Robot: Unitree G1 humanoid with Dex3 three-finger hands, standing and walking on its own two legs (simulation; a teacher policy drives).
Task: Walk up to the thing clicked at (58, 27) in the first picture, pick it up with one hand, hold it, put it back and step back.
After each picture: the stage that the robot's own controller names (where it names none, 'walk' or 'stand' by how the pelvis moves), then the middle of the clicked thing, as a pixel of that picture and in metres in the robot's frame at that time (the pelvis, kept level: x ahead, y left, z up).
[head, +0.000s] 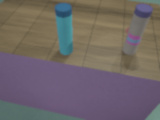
stand; (65, 31) +0.65 +0.11 +0.01
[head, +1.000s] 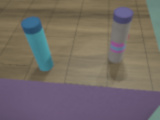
walk; (39, 47) +0.52 +0.23 +0.02
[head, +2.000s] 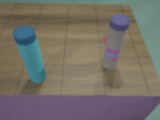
walk; (32, 57) +0.46 +0.22 +0.03
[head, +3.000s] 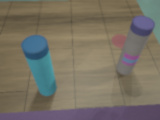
stand; (42, 70) +0.38 +0.16 +0.04
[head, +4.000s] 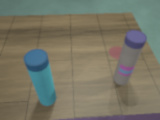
stand; (42, 81) +0.37 +0.17 +0.02
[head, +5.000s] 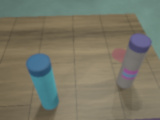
stand; (45, 85) +0.35 +0.16 +0.01
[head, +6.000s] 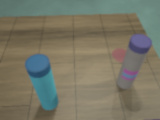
stand; (44, 85) +0.35 +0.16 +0.01
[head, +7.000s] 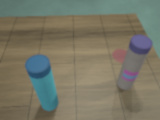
rise first; (44, 86) +0.34 +0.16 +0.01
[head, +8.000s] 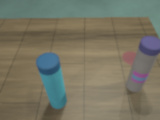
rise first; (54, 84) +0.35 +0.15 +0.02
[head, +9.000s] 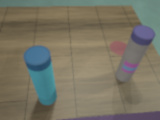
go down; (43, 79) +0.36 +0.13 +0.03
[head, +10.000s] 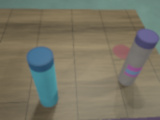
go down; (45, 81) +0.35 +0.14 +0.04
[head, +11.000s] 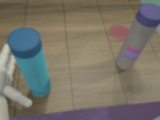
close in; (34, 68) +0.36 +0.14 +0.08
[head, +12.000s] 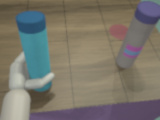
close; (37, 56) +0.40 +0.14 +0.09
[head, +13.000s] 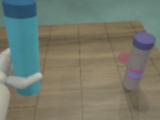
lift; (25, 52) +0.33 +0.17 +0.23
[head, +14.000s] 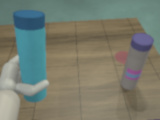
lift; (32, 60) +0.33 +0.15 +0.18
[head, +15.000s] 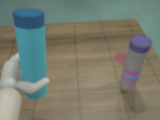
hold; (33, 58) +0.34 +0.15 +0.19
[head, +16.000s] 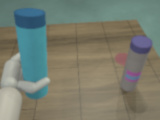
hold; (33, 58) +0.34 +0.15 +0.19
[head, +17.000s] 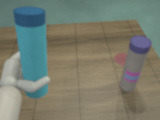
crouch; (33, 56) +0.34 +0.15 +0.19
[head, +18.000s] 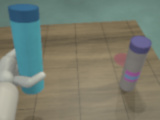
crouch; (29, 53) +0.35 +0.17 +0.19
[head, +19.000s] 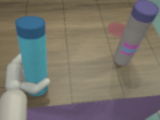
lower; (34, 60) +0.39 +0.15 +0.08
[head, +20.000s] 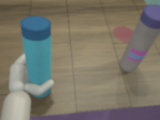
lower; (38, 62) +0.38 +0.14 +0.09
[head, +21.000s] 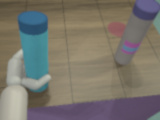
lower; (36, 56) +0.40 +0.14 +0.09
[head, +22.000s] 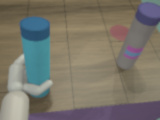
lower; (37, 62) +0.38 +0.14 +0.09
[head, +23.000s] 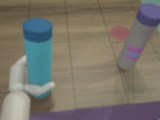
loosen; (39, 63) +0.38 +0.14 +0.09
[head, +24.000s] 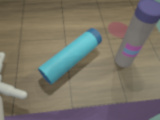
withdraw; (72, 54) +0.46 +0.03 +0.01
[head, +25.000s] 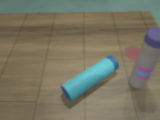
sink last; (91, 76) +0.43 +0.01 -0.03
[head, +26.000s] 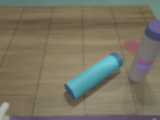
stand; (95, 74) +0.43 -0.01 -0.03
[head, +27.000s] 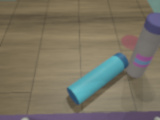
stand; (99, 76) +0.40 -0.03 -0.01
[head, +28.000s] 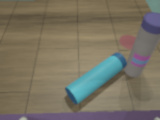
stand; (97, 76) +0.40 -0.02 -0.01
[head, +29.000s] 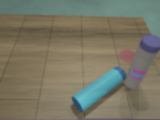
stand; (100, 87) +0.40 -0.05 -0.07
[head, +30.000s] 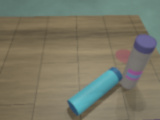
stand; (96, 89) +0.39 -0.03 -0.08
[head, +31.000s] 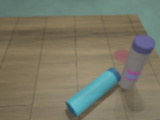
stand; (94, 90) +0.39 -0.03 -0.08
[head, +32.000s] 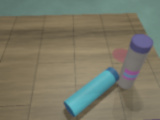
walk; (92, 90) +0.38 -0.02 -0.08
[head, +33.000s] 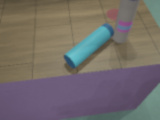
walk; (90, 44) +0.55 +0.00 -0.05
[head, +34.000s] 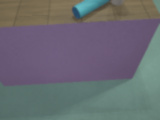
walk; (92, 3) +0.88 -0.01 -0.05
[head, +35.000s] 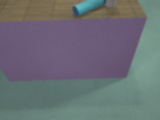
stand; (89, 4) +1.05 -0.01 -0.05
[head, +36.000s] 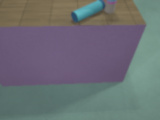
stand; (88, 10) +0.99 -0.02 -0.08
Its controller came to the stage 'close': yes
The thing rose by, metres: 0.18
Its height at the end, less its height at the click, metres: -0.09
